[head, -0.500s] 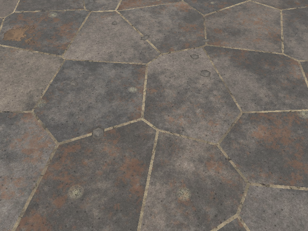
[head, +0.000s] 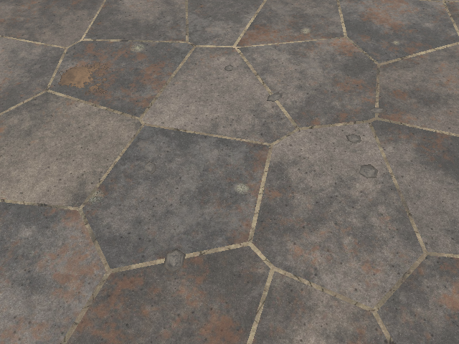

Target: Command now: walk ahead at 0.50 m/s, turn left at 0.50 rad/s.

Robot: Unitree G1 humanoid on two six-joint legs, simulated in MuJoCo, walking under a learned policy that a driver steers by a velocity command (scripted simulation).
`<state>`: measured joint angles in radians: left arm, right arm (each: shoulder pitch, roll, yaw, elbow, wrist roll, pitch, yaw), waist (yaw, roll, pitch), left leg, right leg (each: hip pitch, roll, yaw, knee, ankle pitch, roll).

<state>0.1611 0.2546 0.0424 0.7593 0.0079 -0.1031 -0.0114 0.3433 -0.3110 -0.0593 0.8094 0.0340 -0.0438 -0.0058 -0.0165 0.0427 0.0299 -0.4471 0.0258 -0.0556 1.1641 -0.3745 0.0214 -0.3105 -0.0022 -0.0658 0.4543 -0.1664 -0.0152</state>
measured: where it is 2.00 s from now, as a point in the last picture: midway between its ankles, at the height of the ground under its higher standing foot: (124, 207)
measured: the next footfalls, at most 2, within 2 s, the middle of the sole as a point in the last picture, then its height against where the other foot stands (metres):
left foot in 0.38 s outside the picture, level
right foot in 0.88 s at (210, 279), level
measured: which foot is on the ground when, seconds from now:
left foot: up 0.00-0.36, down 0.38-0.90, up 0.92-1.00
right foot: down 0.00-0.36, up 0.38-0.86, down 0.88-1.00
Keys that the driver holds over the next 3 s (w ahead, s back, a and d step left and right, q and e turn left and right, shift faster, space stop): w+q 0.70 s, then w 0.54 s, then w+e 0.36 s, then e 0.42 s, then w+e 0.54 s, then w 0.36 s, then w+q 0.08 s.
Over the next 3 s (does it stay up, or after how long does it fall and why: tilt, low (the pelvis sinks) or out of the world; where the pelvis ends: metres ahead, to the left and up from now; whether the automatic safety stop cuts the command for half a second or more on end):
stays up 1.30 0.31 0.01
